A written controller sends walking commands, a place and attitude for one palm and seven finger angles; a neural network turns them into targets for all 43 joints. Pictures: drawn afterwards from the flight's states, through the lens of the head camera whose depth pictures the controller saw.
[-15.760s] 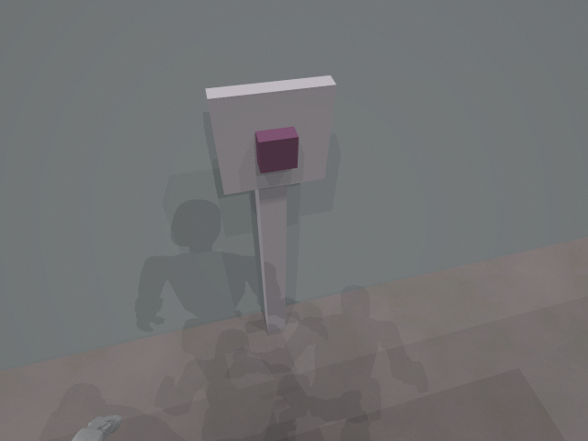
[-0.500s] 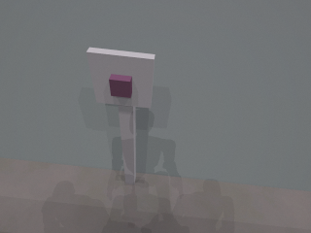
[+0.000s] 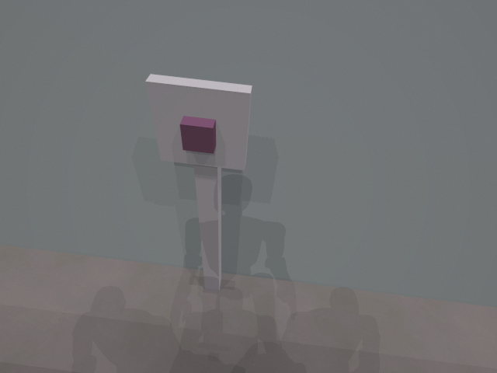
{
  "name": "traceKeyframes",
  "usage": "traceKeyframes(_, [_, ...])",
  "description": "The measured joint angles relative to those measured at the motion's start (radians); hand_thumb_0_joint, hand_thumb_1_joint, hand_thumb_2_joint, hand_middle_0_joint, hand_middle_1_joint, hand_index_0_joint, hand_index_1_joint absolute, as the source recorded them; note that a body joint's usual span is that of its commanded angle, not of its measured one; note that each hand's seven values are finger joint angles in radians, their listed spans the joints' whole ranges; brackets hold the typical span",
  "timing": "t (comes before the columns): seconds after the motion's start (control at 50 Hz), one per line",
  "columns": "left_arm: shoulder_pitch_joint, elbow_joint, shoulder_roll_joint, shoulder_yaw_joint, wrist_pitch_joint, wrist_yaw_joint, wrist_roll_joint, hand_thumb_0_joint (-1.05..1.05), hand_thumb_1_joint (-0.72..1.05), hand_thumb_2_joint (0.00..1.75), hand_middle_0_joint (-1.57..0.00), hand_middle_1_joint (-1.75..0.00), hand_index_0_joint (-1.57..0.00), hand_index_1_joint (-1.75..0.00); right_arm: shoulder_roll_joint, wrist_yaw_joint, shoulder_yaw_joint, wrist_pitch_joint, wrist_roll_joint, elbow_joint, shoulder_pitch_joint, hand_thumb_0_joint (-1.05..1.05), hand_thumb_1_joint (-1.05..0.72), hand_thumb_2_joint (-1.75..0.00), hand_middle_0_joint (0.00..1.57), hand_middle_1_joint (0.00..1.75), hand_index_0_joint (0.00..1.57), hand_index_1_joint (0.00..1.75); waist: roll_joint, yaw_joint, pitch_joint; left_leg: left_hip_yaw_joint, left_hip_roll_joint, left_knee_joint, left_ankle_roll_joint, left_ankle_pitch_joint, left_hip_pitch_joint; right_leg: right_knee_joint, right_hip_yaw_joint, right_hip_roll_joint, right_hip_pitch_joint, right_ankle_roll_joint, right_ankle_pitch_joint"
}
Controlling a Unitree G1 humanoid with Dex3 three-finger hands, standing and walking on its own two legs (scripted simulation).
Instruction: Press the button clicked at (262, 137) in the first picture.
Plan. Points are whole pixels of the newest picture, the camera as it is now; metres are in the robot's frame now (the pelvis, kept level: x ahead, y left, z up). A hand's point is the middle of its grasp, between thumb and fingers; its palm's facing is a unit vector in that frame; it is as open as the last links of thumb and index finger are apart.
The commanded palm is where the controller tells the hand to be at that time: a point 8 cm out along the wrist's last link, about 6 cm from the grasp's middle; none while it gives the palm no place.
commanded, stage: shuffle to correct the standing spot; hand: left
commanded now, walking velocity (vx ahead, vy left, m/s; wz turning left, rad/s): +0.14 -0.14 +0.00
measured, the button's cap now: (199, 134) +0.54 +0.15 +0.09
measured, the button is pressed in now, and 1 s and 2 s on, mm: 0 0 0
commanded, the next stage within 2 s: come to a stop and stand still in 0.02 s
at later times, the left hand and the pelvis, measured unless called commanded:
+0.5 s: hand out of the picture +0.02 +0.12 -0.18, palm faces +0.02 -0.99 -0.14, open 7.3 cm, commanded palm none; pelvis +0.02 -0.03 +0.00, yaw +0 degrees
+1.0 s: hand out of the picture +0.02 +0.15 -0.18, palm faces +0.01 -0.98 -0.20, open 7.4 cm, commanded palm none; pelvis +0.03 -0.02 -0.01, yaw +0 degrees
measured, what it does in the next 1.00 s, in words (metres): stands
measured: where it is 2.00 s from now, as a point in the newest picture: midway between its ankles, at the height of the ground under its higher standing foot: outside the picture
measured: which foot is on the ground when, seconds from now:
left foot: down 0.00-1.00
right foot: down 0.00-1.00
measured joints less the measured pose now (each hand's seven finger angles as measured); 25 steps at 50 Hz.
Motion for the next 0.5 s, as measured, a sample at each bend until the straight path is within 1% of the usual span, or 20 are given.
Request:
traceKeyframes(0.04, [0.025, 0.004, -0.002, 0.002, -0.002, 0.002, -0.002, 0.0, 0.91, 0.9, -0.2, -0.29, -0.19, -0.3, 0.004, 0.0, 0.0, -0.001, 0.002, 0.003, 0.014, 0.0, -0.91, -0.89, 0.2, 0.3, 0.2, 0.3, -0.005, 0.003, -0.007, -0.003, 0.01, 0.05, -0.008, -0.075, -0.018, -0.004, -0.003, 0.008, 0.004, -0.003, -0.003])
traceKeyframes(0.08, [0.044, 0.013, -0.007, 0.002, -0.002, 0.007, -0.004, 0.0, 0.91, 0.9, -0.2, -0.29, -0.19, -0.3, 0.009, 0.0, 0.001, -0.007, 0.003, 0.005, 0.027, 0.0, -0.91, -0.89, 0.2, 0.3, 0.2, 0.3, -0.012, 0.002, -0.01, 0.0, 0.021, 0.11, -0.01, -0.109, -0.027, -0.003, -0.009, 0.017, 0.011, -0.006, -0.01])
traceKeyframes(0.12, [0.057, 0.024, -0.014, 0.0, -0.002, 0.007, -0.006, 0.0, 0.91, 0.9, -0.2, -0.29, -0.19, -0.3, 0.014, 0.0, 0.004, -0.017, 0.005, 0.006, 0.042, 0.0, -0.91, -0.89, 0.2, 0.3, 0.2, 0.3, -0.015, -0.004, -0.014, 0.005, 0.031, 0.103, -0.01, -0.103, -0.006, 0.018, -0.018, 0.026, 0.013, -0.005, -0.028])
traceKeyframes(0.14, [0.058, 0.03, -0.016, -0.002, -0.002, 0.006, -0.007, 0.0, 0.91, 0.9, -0.2, -0.29, -0.19, -0.3, 0.018, -0.001, 0.005, -0.024, 0.005, 0.01, 0.045, 0.0, -0.91, -0.89, 0.2, 0.3, 0.2, 0.3, -0.021, -0.007, -0.013, 0.006, 0.033, 0.092, -0.008, -0.056, 0.001, 0.04, -0.02, 0.026, 0.009, -0.003, -0.044])
traceKeyframes(0.18, [0.052, 0.039, -0.022, -0.005, 0.001, 0.004, -0.007, 0.0, 0.91, 0.9, -0.2, -0.29, -0.19, -0.3, 0.031, -0.005, 0.008, -0.036, 0.004, 0.016, 0.047, 0.0, -0.91, -0.89, 0.2, 0.3, 0.2, 0.3, -0.046, -0.008, -0.009, 0.021, 0.027, 0.107, -0.004, -0.05, 0.006, 0.096, -0.012, 0.014, -0.008, -0.007, -0.076])
traceKeyframes(0.24, [0.023, 0.042, -0.043, -0.012, 0.005, 0.003, -0.001, 0.0, 0.91, 0.9, -0.2, -0.29, -0.19, -0.3, 0.039, -0.013, 0.008, -0.042, 0.005, 0.013, 0.045, 0.0, -0.91, -0.89, 0.2, 0.3, 0.2, 0.3, -0.054, -0.011, -0.007, 0.05, 0.027, 0.079, -0.001, -0.062, 0.027, 0.231, -0.005, -0.002, -0.085, -0.017, -0.148])
traceKeyframes(0.26, [0.006, 0.039, -0.05, -0.013, 0.002, 0.003, -0.001, 0.0, 0.91, 0.9, -0.2, -0.29, -0.19, -0.3, 0.039, -0.015, 0.009, -0.043, 0.006, 0.013, 0.044, 0.0, -0.91, -0.89, 0.2, 0.3, 0.2, 0.3, -0.048, -0.015, -0.001, 0.052, 0.027, 0.063, -0.002, -0.053, 0.034, 0.242, -0.005, -0.008, -0.101, -0.017, -0.149])
traceKeyframes(0.28, [-0.012, 0.034, -0.057, -0.014, -0.004, 0.004, -0.002, 0.0, 0.91, 0.9, -0.2, -0.29, -0.19, -0.3, 0.038, -0.017, 0.01, -0.044, 0.007, 0.016, 0.044, 0.0, -0.92, -0.89, 0.2, 0.3, 0.2, 0.3, -0.04, -0.018, 0.007, 0.051, 0.026, 0.05, -0.004, -0.044, 0.04, 0.216, -0.005, -0.013, -0.104, -0.014, -0.124])
traceKeyframes(0.32, [-0.04, 0.017, -0.062, -0.015, -0.029, 0.009, -0.005, 0.0, 0.91, 0.9, -0.2, -0.29, -0.19, -0.3, 0.04, -0.018, 0.015, -0.043, 0.011, 0.026, 0.044, 0.0, -0.92, -0.89, 0.2, 0.3, 0.2, 0.3, -0.038, -0.016, 0.02, 0.052, 0.019, 0.047, -0.01, -0.038, 0.043, 0.091, 0.008, -0.031, -0.083, -0.002, 0.0])
traceKeyframes(0.34, [-0.057, 0.017, -0.064, -0.016, -0.039, 0.013, -0.007, 0.0, 0.91, 0.9, -0.2, -0.29, -0.19, -0.3, 0.042, -0.018, 0.016, -0.04, 0.014, 0.035, 0.041, 0.01, -0.92, -0.89, 0.2, 0.3, 0.2, 0.3, -0.034, -0.014, 0.027, 0.051, 0.02, 0.051, -0.016, -0.04, 0.044, 0.078, 0.008, -0.031, -0.078, 0.006, 0.037])
traceKeyframes(0.38, [-0.083, 0.022, -0.068, -0.022, -0.046, 0.017, -0.013, 0.0, 0.91, 0.9, -0.2, -0.29, -0.19, -0.3, 0.045, -0.014, 0.02, -0.034, 0.016, 0.055, 0.043, 0.01, -0.93, -0.89, 0.2, 0.3, 0.2, 0.3, -0.017, -0.02, 0.026, 0.035, 0.026, 0.032, -0.026, -0.033, 0.06, 0.064, -0.008, -0.023, -0.059, 0.011, 0.032])
traceKeyframes(0.44, [-0.099, 0.032, -0.061, -0.027, -0.043, 0.025, -0.011, 0.02, 0.93, 0.9, -0.2, -0.29, -0.2, -0.3, 0.052, -0.009, 0.024, -0.031, 0.014, 0.074, 0.052, 0.01, -0.93, -0.89, 0.2, 0.3, 0.2, 0.3, -0.008, -0.025, 0.008, 0.026, 0.033, -0.001, -0.036, -0.018, 0.079, 0.029, -0.017, -0.012, -0.036, 0.004, 0.025])
traceKeyframes(0.5, [-0.106, 0.036, -0.05, -0.026, -0.045, 0.025, -0.017, 0.02, 0.93, 0.9, -0.2, -0.29, -0.2, -0.3, 0.058, -0.008, 0.028, -0.035, 0.014, 0.083, 0.055, 0.01, -0.93, -0.89, 0.2, 0.3, 0.2, 0.3, -0.005, -0.028, 0.009, 0.023, 0.039, -0.02, -0.043, -0.012, 0.095, 0.004, -0.02, -0.004, -0.018, -0.003, 0.034])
